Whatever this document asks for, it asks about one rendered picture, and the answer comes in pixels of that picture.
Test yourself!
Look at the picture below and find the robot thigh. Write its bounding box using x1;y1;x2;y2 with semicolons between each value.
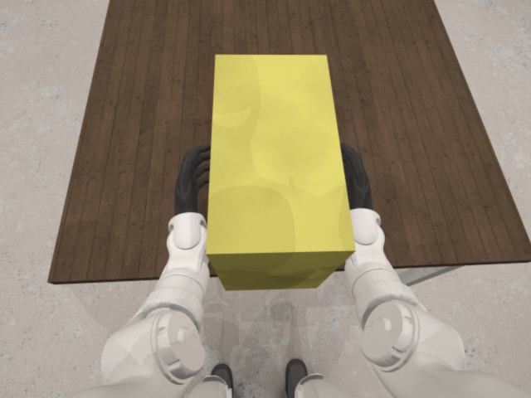
188;381;232;398
295;379;352;398

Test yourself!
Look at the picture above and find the robot left hand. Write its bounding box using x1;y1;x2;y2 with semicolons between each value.
174;145;211;216

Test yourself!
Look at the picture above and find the carton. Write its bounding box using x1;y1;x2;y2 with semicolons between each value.
206;55;356;291

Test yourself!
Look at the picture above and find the robot left forearm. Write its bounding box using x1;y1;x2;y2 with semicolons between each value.
101;212;210;378

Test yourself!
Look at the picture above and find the robot right hand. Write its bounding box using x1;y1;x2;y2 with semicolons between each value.
340;143;373;210

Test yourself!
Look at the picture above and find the table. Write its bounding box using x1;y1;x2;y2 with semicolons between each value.
47;0;531;287

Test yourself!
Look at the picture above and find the robot right thigh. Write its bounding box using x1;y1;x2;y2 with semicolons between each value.
295;379;352;398

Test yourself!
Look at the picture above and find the robot left upper arm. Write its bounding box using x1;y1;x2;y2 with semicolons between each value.
66;309;205;398

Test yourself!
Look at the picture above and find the robot right upper arm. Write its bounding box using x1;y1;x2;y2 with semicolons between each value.
360;300;531;398

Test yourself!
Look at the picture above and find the robot right forearm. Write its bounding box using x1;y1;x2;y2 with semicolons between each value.
344;208;434;330

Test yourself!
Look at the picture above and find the robot left thigh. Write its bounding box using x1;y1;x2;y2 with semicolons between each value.
188;381;232;398

